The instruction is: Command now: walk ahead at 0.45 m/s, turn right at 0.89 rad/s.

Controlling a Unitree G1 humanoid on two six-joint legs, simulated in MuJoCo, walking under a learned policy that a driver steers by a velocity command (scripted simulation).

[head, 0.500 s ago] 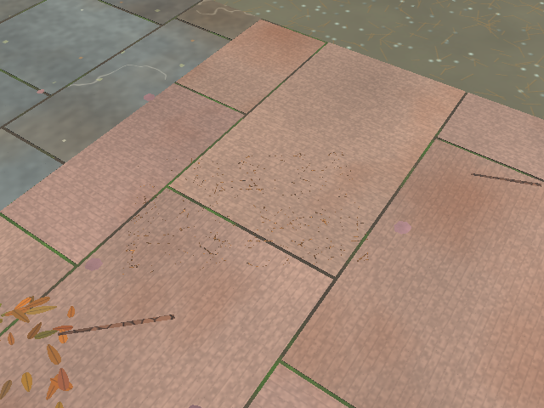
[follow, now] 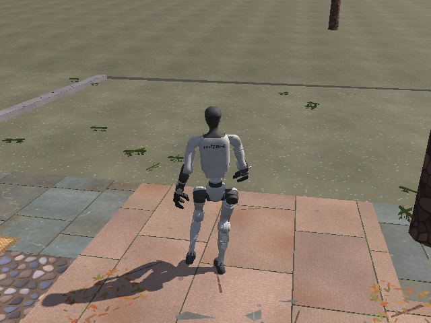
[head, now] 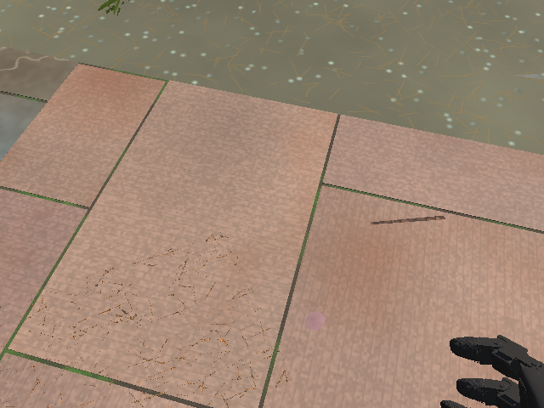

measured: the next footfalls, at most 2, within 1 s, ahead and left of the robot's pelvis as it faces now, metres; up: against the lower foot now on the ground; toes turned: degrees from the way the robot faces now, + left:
left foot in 0.16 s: +0.37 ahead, +0.14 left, +0.00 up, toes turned -21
right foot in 0.66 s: +0.19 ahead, -0.06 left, +0.00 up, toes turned -44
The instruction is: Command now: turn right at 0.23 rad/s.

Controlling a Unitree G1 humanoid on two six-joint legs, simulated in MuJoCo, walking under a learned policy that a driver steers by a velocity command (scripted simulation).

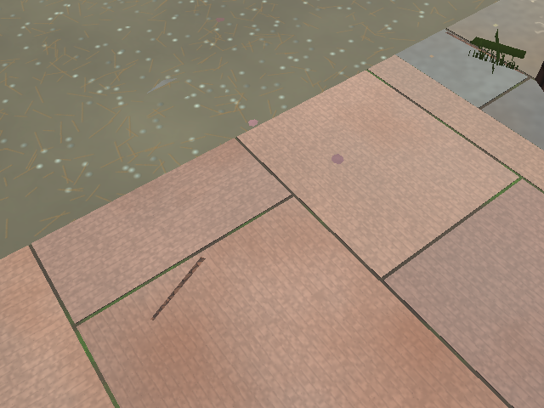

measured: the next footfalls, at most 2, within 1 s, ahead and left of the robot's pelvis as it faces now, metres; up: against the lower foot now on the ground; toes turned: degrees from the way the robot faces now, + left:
left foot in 0.04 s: +0.05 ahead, +0.13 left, +0.00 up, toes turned +0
right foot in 0.80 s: +0.15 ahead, -0.17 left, +0.00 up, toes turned -1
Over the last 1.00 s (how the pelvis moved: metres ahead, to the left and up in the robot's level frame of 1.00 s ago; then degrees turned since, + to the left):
0.24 0.05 0.00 -48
